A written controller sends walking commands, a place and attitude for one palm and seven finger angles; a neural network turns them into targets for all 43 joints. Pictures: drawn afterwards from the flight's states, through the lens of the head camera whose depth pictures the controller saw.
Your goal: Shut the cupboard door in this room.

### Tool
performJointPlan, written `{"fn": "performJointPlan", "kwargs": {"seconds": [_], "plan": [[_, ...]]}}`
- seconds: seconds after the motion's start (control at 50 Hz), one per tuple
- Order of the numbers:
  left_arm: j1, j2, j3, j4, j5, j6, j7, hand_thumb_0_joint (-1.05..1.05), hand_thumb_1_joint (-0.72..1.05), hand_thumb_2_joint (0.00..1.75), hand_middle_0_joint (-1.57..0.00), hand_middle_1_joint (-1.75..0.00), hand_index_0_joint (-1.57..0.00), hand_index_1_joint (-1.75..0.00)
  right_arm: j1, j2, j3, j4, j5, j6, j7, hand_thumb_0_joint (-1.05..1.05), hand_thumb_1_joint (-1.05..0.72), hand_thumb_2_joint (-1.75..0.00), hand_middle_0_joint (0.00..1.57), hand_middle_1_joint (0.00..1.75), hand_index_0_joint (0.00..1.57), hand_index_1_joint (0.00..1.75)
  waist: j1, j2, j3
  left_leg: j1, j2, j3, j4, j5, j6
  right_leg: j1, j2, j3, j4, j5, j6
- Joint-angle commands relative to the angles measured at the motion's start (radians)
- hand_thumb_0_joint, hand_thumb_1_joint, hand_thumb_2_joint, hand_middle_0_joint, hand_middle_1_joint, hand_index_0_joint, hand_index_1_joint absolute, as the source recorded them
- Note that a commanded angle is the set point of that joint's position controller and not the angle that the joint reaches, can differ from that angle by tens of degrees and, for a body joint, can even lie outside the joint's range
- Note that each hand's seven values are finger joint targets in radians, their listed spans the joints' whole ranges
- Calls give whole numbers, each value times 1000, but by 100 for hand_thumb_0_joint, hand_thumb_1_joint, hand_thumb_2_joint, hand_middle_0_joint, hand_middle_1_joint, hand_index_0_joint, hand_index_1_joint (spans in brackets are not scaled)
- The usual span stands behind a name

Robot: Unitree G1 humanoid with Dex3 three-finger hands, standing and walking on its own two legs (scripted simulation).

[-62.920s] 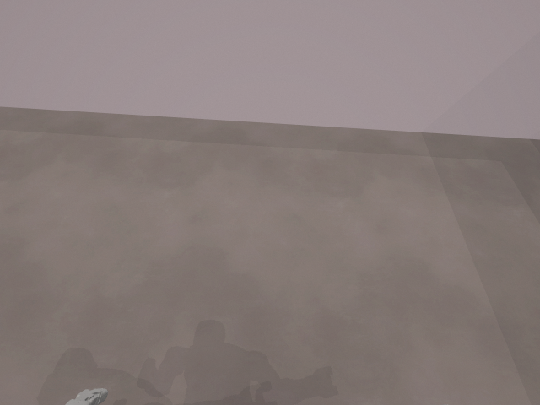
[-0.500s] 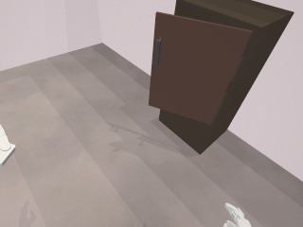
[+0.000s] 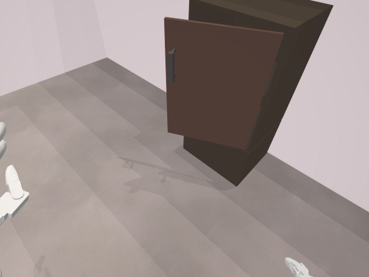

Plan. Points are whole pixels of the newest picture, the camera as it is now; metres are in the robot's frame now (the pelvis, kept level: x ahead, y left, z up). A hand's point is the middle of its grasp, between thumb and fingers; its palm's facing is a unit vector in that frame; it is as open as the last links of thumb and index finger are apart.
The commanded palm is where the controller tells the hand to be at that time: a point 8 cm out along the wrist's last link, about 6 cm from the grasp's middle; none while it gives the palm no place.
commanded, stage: stop stepping back and stand still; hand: left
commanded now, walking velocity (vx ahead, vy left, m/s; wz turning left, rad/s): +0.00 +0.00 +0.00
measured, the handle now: (172, 65) +0.89 +0.09 +0.03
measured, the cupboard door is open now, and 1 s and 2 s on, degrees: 27 27 27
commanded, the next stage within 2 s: let the arm hang, fingers relaxed in 0.12 s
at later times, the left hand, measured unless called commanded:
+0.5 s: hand out of the picture +0.06 +0.19 -0.15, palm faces -0.03 -0.99 -0.17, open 7.4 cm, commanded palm none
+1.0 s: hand out of the picture -0.06 +0.21 -0.16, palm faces +0.04 -0.98 -0.19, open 7.4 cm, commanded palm none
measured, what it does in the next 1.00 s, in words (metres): stands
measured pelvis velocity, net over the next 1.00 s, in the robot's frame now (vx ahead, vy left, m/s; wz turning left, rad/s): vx -0.02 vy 0.04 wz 0.00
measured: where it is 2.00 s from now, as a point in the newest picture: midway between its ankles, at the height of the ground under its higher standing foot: outside the picture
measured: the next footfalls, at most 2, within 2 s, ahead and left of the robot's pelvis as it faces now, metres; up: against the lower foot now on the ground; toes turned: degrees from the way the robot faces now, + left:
none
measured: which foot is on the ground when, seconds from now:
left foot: down 0.00-1.00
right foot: down 0.00-1.00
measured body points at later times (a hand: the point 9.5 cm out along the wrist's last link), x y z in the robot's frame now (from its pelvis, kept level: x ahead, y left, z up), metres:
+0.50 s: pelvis -0.02 +0.02 +0.00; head -0.01 +0.02 +0.45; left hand +0.06 +0.24 -0.14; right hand +0.09 -0.23 -0.13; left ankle +0.02 +0.12 -0.73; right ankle -0.04 -0.07 -0.73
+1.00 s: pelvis -0.02 +0.04 +0.01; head -0.02 +0.03 +0.46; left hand -0.06 +0.26 -0.15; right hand -0.04 -0.18 -0.15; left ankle +0.02 +0.12 -0.73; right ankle -0.04 -0.07 -0.73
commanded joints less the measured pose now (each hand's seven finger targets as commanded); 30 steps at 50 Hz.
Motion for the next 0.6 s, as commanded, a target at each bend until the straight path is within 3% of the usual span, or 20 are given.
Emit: {"fn": "performJointPlan", "kwargs": {"seconds": [0.0,0.06,0.08,0.18,0.2,0.22,0.24,0.26,0.3,0.34,0.36,0.4,0.46,0.52,0.54,0.58], "plan": [[-8,235,166,-232,4,-93,18,0,90,90,-20,-30,-20,-30,-119,-87,-27,-188,4,-65,-7,0,-90,-90,20,30,20,30,5,102,-74,-3,120,-136,-103,336,37,51,-108,127,-105,373,60],[50,241,188,-225,-8,-95,19,0,90,90,-20,-30,-20,-30,-106,-87,-34,-194,8,-60,-2,0,-90,-90,20,30,20,30,1,102,-114,0,88,-89,-59,294,17,69,-151,166,-128,430,44],[71,228,179,-213,-12,-92,18,0,90,90,-20,-30,-20,-30,-102,-79,-31,-196,9,-57,0,0,-90,-90,20,30,20,30,-1,77,-125,-2,81,-77,-46,293,13,79,-163,176,-127,470,39],[78,214,163,-172,-18,-76,15,0,90,90,-20,-30,-20,-30,-105,-76,-25,-199,9,-44,-4,0,-90,-90,20,30,20,30,-5,48,-103,16,78,-75,-50,279,12,28,-162,176,-138,477,44],[-72,59,-295,484,57,72,-136,0,90,90,-20,-30,-20,-30,-209,-253,-49,-70,19,-105,88,0,-90,-90,20,30,20,30,-24,76,-10,-19,103,-77,66,444,16,-81,-223,65,-7,645,21],[-84,26,-282,515,53,147,-163,0,90,90,-20,-30,-20,-30,-132,-227,-68,-49,2,-67,87,0,-90,-90,20,30,20,30,-17,77,-73,37,102,-91,31,397,18,-97,-185,122,-22,543,14],[-115,-2,-295,556,56,158,-172,0,90,90,-20,-30,-20,-30,-101,-211,-55,-35,-6,-45,82,0,-90,-90,20,30,20,30,-3,53,-62,-1,116,-110,8,328,37,-112,-165,92,-21,384,21],[-154,0,-305,615,61,158,-177,0,90,90,-20,-30,-20,-30,-97,-201,-48,-30,-12,-29,80,0,-90,-90,20,30,20,30,5,-31,-56,-18,121,-133,-4,318,49,-100,-148,93,-22,342,20],[-219,18,-320,722,60,155,-179,0,90,90,-20,-30,-20,-30,-106,-207,-33,-21,-17,-5,77,0,-90,-90,20,30,20,30,7,-149,-43,-19,100,-148,0,301,52,-88,-165,112,-56,333,5],[-267,17,-336,849,59,159,-173,0,90,90,-20,-30,-20,-30,-100,-189,-22,10,-23,18,76,0,-90,-90,20,30,20,30,-3,-168,-26,18,75,-147,-7,272,43,-111,-185,133,-87,282,-15],[-276,10,-346,916,58,163,-168,0,90,90,-20,-30,-20,-30,-92,-172,-14,31,-29,29,76,0,-90,-90,20,30,20,30,-4,-146,-23,31,71,-146,-21,285,39,-106,-182,133,-94,263,-14],[-285,-19,-364,1035,52,173,-161,0,90,90,-20,-30,-20,-30,-84,-138,1,79,-33,47,76,0,-90,-90,20,30,20,30,-5,-40,0,40,72,-159,-82,240,39,-97,-168,134,-126,149,-1],[-259,-22,-366,1204,55,169,-157,0,90,90,-20,-30,-20,-30,-79,-127,7,156,-37,52,72,0,-90,-90,20,30,20,30,6,95,6,24,77,-175,-161,170,38,-22,-140,138,-165,104,15],[-212,-85,-351,1325,56,158,-154,0,90,90,-20,-30,-20,-30,-53,-73,1,230,-39,48,60,0,-90,-90,20,30,20,30,12,164,-17,47,70,-156,-183,126,36,19,-151,139,-212,133,3],[-207,-79,-356,1357,54,158,-155,0,90,90,-20,-30,-20,-30,-44,-66,1,251,-36,50,58,0,-90,-90,20,30,20,30,12,191,-10,49,70,-151,-191,109,34,21,-152,136,-220,134,1],[-201,-85,-361,1410,53,156,-155,0,90,90,-20,-30,-20,-30,-21,-63,-4,286,-31,52,54,0,-90,-90,20,30,20,30,8,144,9,63,77,-153,-200,94,33,11,-152,132,-249,125,2]]}}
